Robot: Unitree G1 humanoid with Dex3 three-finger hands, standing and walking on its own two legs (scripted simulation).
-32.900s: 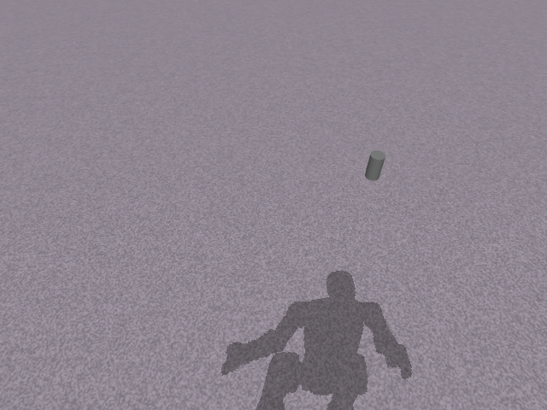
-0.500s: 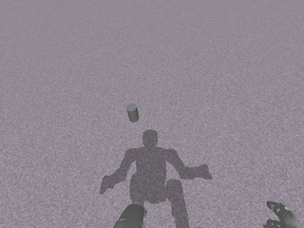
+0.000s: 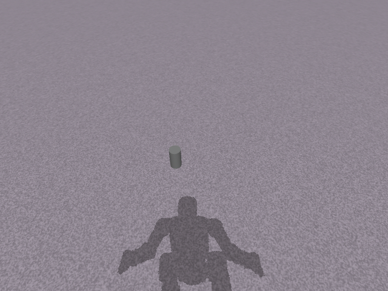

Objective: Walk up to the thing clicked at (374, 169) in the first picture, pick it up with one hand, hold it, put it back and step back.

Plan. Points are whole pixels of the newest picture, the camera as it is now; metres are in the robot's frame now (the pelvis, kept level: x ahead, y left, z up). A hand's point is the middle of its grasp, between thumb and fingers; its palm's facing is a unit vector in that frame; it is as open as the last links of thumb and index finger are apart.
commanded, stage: step back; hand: left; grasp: from the side
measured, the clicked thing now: (175, 157) +1.04 +0.17 -0.69
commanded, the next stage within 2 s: stand in 0.70 s
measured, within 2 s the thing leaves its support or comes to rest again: neither
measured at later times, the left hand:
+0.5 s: hand out of the picture +0.10 +0.31 -0.16, palm faces +0.02 -0.93 -0.37, open 7.4 cm
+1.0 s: hand out of the picture +0.16 +0.27 -0.13, palm faces -0.03 -0.94 -0.33, open 7.4 cm
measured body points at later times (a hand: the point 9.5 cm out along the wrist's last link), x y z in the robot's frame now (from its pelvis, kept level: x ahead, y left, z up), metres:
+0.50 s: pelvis +0.04 +0.03 +0.00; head +0.06 +0.04 +0.45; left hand +0.10 +0.36 -0.13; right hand +0.12 -0.27 -0.13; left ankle +0.07 +0.16 -0.73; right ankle +0.02 -0.11 -0.71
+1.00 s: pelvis +0.05 +0.03 +0.01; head +0.05 +0.03 +0.46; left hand +0.16 +0.32 -0.11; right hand +0.14 -0.27 -0.11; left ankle +0.07 +0.16 -0.73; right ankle +0.03 -0.10 -0.73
